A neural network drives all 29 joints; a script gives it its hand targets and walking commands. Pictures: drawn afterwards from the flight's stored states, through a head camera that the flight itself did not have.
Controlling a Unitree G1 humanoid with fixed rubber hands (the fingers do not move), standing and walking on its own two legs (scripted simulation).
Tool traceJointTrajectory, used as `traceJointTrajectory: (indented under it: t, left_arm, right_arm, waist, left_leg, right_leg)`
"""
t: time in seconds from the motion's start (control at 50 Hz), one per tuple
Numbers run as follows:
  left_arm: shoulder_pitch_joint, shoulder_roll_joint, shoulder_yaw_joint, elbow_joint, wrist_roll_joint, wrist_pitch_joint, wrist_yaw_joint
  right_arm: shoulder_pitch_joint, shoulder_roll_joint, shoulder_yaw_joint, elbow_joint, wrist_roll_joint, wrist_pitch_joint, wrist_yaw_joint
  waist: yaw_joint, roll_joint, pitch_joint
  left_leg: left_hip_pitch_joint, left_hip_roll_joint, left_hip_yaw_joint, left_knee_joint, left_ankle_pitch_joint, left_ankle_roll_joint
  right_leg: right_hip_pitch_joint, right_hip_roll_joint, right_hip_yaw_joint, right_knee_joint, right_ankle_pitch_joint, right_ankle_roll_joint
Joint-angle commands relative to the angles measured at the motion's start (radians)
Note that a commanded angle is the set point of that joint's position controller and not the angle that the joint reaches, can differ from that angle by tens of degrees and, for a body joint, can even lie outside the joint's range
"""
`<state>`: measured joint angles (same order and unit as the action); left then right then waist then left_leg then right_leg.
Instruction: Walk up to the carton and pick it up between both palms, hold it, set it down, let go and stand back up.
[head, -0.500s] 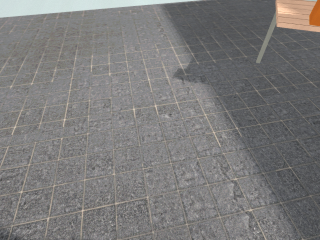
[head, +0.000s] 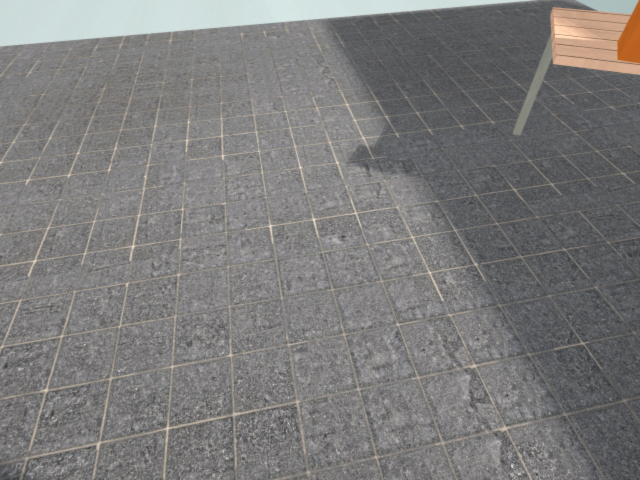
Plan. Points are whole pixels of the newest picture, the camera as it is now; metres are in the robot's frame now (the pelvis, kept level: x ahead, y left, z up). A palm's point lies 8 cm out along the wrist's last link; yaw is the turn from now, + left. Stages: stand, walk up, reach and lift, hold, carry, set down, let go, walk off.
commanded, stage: stand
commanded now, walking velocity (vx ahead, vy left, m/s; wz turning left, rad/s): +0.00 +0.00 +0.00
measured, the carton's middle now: out of the picture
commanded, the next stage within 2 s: none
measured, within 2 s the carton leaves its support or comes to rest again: neither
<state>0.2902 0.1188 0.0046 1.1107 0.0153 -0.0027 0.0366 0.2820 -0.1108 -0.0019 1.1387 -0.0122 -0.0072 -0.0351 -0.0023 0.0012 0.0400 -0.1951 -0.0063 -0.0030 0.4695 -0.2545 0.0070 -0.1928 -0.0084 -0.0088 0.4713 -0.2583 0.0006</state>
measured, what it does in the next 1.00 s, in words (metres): stands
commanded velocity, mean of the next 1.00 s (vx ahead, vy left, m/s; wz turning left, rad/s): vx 0.00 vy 0.00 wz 0.00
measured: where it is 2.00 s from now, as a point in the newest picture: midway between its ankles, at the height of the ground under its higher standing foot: outside the picture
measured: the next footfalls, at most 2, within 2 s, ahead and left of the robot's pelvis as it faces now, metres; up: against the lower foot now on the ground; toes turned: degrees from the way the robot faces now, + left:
none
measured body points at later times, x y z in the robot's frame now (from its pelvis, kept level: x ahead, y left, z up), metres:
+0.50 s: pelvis -0.01 +0.00 +0.00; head +0.00 +0.00 +0.45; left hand -0.04 +0.19 -0.16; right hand -0.03 -0.20 -0.16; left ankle +0.00 +0.12 -0.74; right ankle +0.00 -0.12 -0.74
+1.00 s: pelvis -0.01 +0.00 +0.00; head +0.01 +0.00 +0.45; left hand -0.04 +0.19 -0.16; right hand -0.04 -0.20 -0.16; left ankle +0.00 +0.12 -0.74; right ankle +0.00 -0.12 -0.74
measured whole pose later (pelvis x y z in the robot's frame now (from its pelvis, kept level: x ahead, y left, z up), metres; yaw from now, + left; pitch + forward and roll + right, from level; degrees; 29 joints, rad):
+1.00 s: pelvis -0.01 +0.00 +0.00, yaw +0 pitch -1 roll +0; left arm 0.32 0.09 0.00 1.16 0.01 -0.01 0.04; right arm 0.32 -0.09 0.00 1.16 -0.01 -0.01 -0.04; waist 0.00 0.00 0.03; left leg -0.21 0.00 0.00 0.45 -0.23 0.00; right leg -0.21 0.00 -0.01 0.45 -0.24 0.00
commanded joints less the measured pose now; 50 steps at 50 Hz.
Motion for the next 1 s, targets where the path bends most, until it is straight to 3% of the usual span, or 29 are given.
traceJointTrajectory:
  t: [0.0,0.58,0.7,0.74,0.78,0.82,0.86,0.9,0.94,0.96,0.98]
  left_arm:
    - [0.071,0.074,0.013,0.002,-0.006,-0.014,0.006]
    - [0.111,0.039,0.012,0.049,-0.001,-0.007,0.01]
    - [0.108,0.026,0.0,0.04,-0.004,-0.004,0.012]
    - [0.119,0.062,0.014,0.04,0.001,-0.004,0.01]
    - [0.115,0.044,0.007,0.037,0.005,-0.006,0.009]
    - [0.133,0.04,0.007,0.042,-0.004,-0.013,0.009]
    - [0.121,0.04,0.005,0.045,-0.004,-0.012,0.01]
    - [0.138,0.028,0.002,0.051,0.0,-0.014,0.007]
    - [0.129,0.047,0.004,0.046,0.001,-0.011,0.005]
    - [0.114,0.047,0.009,0.048,-0.001,-0.007,0.007]
    - [0.117,0.025,-0.004,0.042,0.002,-0.006,0.008]
  right_arm:
    - [0.061,-0.092,-0.019,-0.011,-0.001,-0.008,-0.006]
    - [0.102,-0.051,-0.014,0.026,-0.001,-0.001,-0.011]
    - [0.105,-0.023,-0.003,0.013,-0.001,0.007,-0.007]
    - [0.115,-0.056,-0.013,0.018,-0.001,0.003,-0.01]
    - [0.12,-0.047,-0.01,0.009,0.001,-0.004,-0.009]
    - [0.115,-0.064,-0.011,0.018,0.0,-0.009,-0.009]
    - [0.141,-0.064,-0.011,0.016,0.0,-0.01,-0.012]
    - [0.118,-0.076,-0.015,0.01,0.0,-0.012,-0.011]
    - [0.141,-0.055,-0.012,0.01,0.002,-0.007,-0.005]
    - [0.129,-0.021,0.001,0.012,0.001,-0.006,-0.007]
    - [0.133,-0.051,-0.013,0.011,0.001,0.0,-0.003]
  waist:
    - [0.0,-0.009,0.017]
    - [0.002,-0.002,0.061]
    - [-0.005,0.022,0.109]
    - [0.006,-0.012,0.052]
    - [-0.007,-0.016,0.055]
    - [0.008,-0.004,-0.007]
    - [-0.01,0.009,0.032]
    - [0.013,-0.005,0.05]
    - [-0.002,-0.034,0.026]
    - [0.007,-0.013,0.077]
    - [-0.009,-0.011,0.09]
  left_leg:
    - [0.001,0.077,-0.072,-0.09,0.136,0.032]
    - [-0.035,0.075,-0.071,-0.117,0.049,0.023]
    - [-0.057,0.077,-0.069,-0.122,-0.003,0.028]
    - [-0.064,0.079,-0.088,-0.127,-0.035,0.03]
    - [-0.053,0.075,-0.074,-0.112,0.038,0.027]
    - [-0.013,0.083,-0.079,-0.106,0.059,0.033]
    - [-0.036,0.081,-0.076,-0.117,0.067,0.034]
    - [-0.048,0.082,-0.071,-0.108,0.054,0.033]
    - [-0.034,0.077,-0.081,-0.114,0.046,0.033]
    - [-0.085,0.076,-0.075,-0.119,0.016,0.027]
    - [-0.061,0.07,-0.067,-0.108,0.047,0.025]
  right_leg:
    - [-0.015,-0.066,0.071,-0.091,0.134,-0.033]
    - [-0.039,-0.063,0.078,-0.121,0.049,-0.031]
    - [-0.086,-0.065,0.088,-0.125,0.013,-0.03]
    - [-0.053,-0.052,0.081,-0.112,0.013,-0.029]
    - [-0.06,-0.066,0.086,-0.118,0.034,-0.033]
    - [-0.019,-0.064,0.086,-0.113,0.07,-0.038]
    - [-0.031,-0.073,0.091,-0.113,0.081,-0.043]
    - [-0.035,-0.069,0.086,-0.108,0.079,-0.036]
    - [-0.049,-0.06,0.077,-0.117,0.033,-0.039]
    - [-0.049,-0.059,0.076,-0.113,0.023,-0.033]
    - [-0.085,-0.069,0.083,-0.124,0.014,-0.032]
